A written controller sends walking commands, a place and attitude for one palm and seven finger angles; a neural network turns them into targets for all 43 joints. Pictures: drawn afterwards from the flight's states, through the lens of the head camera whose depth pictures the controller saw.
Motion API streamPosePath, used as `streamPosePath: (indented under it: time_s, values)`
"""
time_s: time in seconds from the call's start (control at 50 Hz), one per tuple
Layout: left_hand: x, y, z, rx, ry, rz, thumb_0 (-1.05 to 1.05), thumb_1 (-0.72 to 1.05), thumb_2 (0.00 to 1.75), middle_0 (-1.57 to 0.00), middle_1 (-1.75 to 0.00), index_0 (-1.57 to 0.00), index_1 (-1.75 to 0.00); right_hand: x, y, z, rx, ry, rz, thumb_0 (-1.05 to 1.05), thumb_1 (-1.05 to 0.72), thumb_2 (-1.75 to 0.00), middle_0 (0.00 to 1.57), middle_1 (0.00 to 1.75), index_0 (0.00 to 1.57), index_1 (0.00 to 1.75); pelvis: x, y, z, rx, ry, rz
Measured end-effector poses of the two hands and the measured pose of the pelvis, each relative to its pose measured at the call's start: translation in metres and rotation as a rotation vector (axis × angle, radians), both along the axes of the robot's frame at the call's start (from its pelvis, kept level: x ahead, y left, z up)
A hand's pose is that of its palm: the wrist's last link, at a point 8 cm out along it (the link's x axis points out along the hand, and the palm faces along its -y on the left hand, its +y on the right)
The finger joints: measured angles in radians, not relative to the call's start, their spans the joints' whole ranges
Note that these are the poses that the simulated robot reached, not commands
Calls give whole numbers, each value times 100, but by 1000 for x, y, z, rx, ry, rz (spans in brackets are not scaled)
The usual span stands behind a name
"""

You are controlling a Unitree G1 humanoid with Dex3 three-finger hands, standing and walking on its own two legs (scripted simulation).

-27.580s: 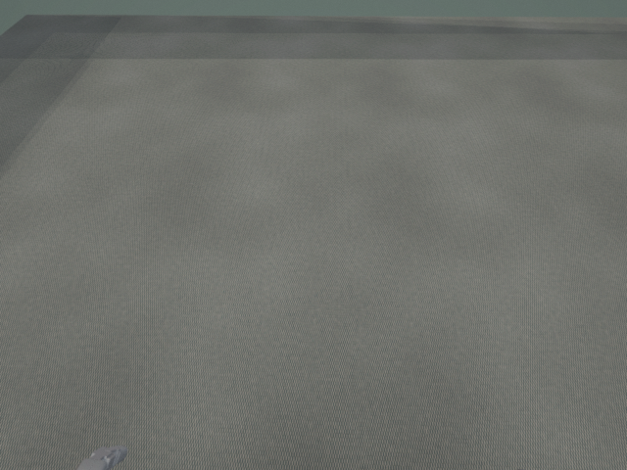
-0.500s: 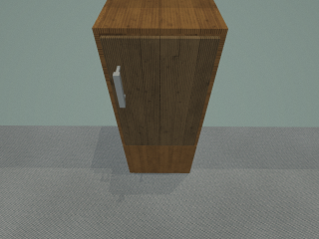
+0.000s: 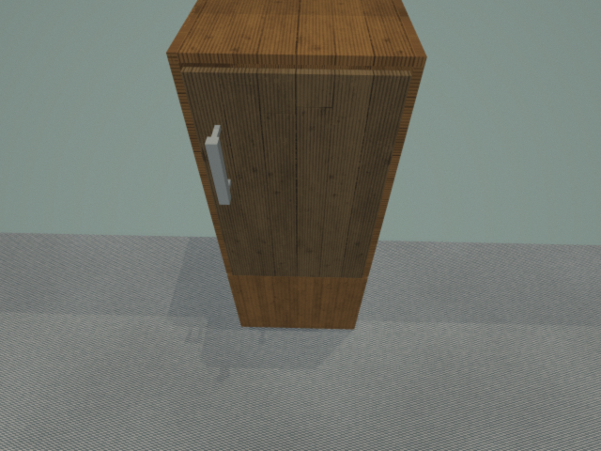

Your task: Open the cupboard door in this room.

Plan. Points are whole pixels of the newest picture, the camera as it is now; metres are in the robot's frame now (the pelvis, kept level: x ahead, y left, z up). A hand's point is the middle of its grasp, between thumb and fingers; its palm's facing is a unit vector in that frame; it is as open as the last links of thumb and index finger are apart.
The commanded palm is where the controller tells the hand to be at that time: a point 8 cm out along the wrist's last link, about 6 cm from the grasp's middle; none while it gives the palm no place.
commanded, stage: come to a stop and stand still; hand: left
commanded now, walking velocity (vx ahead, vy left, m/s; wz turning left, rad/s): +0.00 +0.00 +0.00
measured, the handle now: (221, 166) +0.59 +0.18 +0.03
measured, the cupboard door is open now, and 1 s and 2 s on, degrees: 0 0 0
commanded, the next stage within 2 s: look again from close up in 0.22 s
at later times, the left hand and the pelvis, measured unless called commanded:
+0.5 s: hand out of the picture +0.03 +0.20 -0.18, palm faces +0.03 -0.97 -0.26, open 7.4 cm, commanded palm none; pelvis +0.01 +0.01 -0.01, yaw +1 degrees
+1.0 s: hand out of the picture +0.00 +0.27 -0.17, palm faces -0.02 -0.97 -0.26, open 7.4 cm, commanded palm none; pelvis -0.04 +0.06 +0.00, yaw -1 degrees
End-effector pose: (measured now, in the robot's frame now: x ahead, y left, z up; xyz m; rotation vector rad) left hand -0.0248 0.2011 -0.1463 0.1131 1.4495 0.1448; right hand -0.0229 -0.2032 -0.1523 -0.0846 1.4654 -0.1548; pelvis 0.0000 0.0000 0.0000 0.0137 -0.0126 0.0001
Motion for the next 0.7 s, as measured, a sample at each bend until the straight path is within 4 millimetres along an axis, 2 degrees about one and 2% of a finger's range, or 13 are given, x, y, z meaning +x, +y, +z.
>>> streamPosePath:
  time_s: [0.16,0.34,0.52,0.62,0.7]
  values:
    - [4,-3,-1,-2,6,3,0,91,90,-20,-30,-20,-30,19,-13,2,-28,-26,12,1,-92,-90,20,30,20,30,7,-3,0,1,1,-1]
    - [15,5,0,14,-5,-18,0,91,90,-20,-30,-20,-30,35,-19,3,-39,-46,26,1,-92,-90,20,30,20,30,13,-4,-1,-1,3,1]
    - [50,50,2,105,-163,-36,0,90,90,-20,-30,-21,-30,75,-33,4,-103,-208,66,1,-91,-90,20,30,20,30,7,9,-12,-16,4,13]
    - [66,74,4,120,-231,-57,0,90,90,-20,-30,-20,-30,96,-28,17,-133,-305,84,1,-91,-90,20,30,20,30,0,21,-12,-14,-16,-2]
    - [72,88,8,119,-273,-77,0,91,90,-20,-30,-20,-30,102,-21,25,-143,-356,103,1,-91,-90,20,30,20,30,-10,31,-10,-21,-25,-7]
